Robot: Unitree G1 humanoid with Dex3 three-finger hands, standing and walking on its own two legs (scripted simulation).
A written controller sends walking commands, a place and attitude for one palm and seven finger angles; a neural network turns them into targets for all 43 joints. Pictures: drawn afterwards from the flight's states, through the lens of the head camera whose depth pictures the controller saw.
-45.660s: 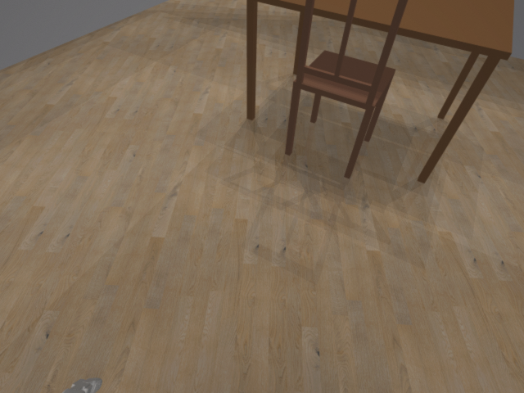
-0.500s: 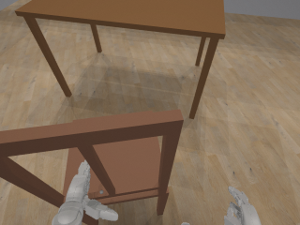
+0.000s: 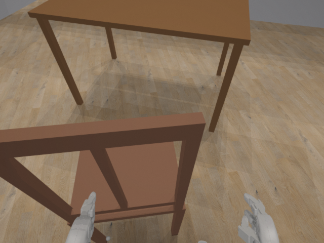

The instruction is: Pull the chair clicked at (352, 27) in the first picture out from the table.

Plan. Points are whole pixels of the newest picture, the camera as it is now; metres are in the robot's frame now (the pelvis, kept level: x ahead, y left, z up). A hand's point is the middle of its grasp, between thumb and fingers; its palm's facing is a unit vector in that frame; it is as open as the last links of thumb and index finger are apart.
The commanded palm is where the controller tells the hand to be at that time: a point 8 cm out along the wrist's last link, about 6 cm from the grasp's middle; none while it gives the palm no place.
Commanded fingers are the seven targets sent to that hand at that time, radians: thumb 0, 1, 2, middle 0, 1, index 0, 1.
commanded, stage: draw the fingers out of the gap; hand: left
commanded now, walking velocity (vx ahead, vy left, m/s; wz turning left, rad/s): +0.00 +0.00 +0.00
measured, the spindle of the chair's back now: (113, 182) +0.27 +0.13 +0.01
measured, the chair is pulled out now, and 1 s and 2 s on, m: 0.64 0.64 0.64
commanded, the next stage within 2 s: draw the hand back to the body in 0.12 s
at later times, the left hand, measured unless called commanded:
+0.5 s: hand (90, 233) +0.15 +0.15 +0.05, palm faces +0.07 -1.00 -0.05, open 17.5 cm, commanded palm +0.10 +0.21 +0.05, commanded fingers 0.00 -0.55 0.20 0.00 0.00 0.00 0.00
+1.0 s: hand (52, 218) +0.16 +0.20 +0.10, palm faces +0.18 -0.92 -0.36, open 15.5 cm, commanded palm +0.13 +0.26 +0.15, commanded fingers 0.00 0.14 0.53 -0.09 -0.14 -0.09 -0.14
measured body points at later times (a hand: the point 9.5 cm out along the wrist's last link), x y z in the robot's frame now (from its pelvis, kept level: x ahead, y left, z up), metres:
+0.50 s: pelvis -0.01 +0.00 -0.03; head +0.03 +0.00 +0.42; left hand +0.14 +0.20 +0.05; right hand +0.18 -0.24 -0.09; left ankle -0.02 +0.13 -0.68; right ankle +0.02 -0.14 -0.68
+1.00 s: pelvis +0.01 +0.00 +0.03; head +0.00 -0.01 +0.48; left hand +0.15 +0.25 +0.12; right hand +0.20 -0.22 -0.04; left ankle -0.02 +0.13 -0.68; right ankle +0.02 -0.14 -0.68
